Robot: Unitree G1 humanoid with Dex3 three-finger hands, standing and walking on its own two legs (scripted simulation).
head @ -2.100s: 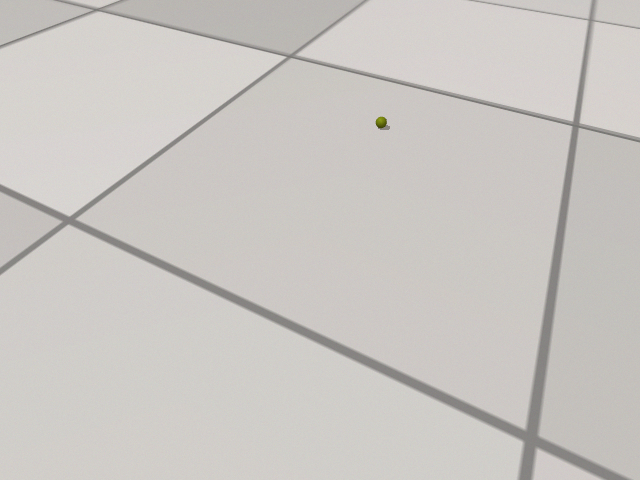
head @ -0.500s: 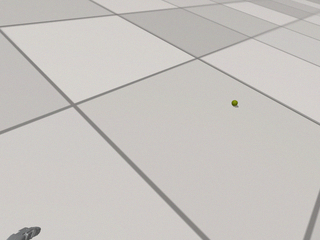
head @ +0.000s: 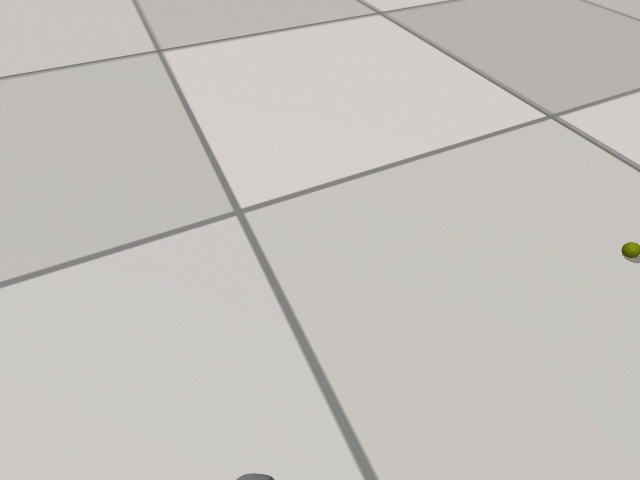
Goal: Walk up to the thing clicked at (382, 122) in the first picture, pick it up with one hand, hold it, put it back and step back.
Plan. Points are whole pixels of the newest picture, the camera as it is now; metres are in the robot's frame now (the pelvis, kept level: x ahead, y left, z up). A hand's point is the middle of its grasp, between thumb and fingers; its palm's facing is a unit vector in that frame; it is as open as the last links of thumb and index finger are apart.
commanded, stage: walk up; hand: left
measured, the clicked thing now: (631, 250) +1.27 -1.14 -0.74
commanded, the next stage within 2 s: none
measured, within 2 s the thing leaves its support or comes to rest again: neither
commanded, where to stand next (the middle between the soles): +1.06 -1.56 m, yaw +27 degrees
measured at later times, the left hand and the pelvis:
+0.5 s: hand (277, 386) +0.31 +0.11 -0.17, palm faces +0.05 -0.97 -0.25, open 7.4 cm; pelvis +0.22 -0.17 -0.02, yaw +8 degrees
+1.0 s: hand (410, 378) +0.35 -0.10 -0.16, palm faces +0.32 -0.88 -0.36, open 7.4 cm; pelvis +0.41 -0.39 -0.02, yaw +17 degrees
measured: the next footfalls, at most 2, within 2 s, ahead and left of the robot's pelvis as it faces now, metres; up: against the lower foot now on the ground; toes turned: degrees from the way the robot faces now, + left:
left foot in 0.20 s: +0.26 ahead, +0.03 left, +0.00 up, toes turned +11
right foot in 0.62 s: +0.43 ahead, -0.42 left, +0.00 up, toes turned +6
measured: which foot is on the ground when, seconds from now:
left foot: up 0.00-0.18, down 0.20-0.64, up 0.66-1.00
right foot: down 0.00-0.24, up 0.26-0.60, down 0.62-1.00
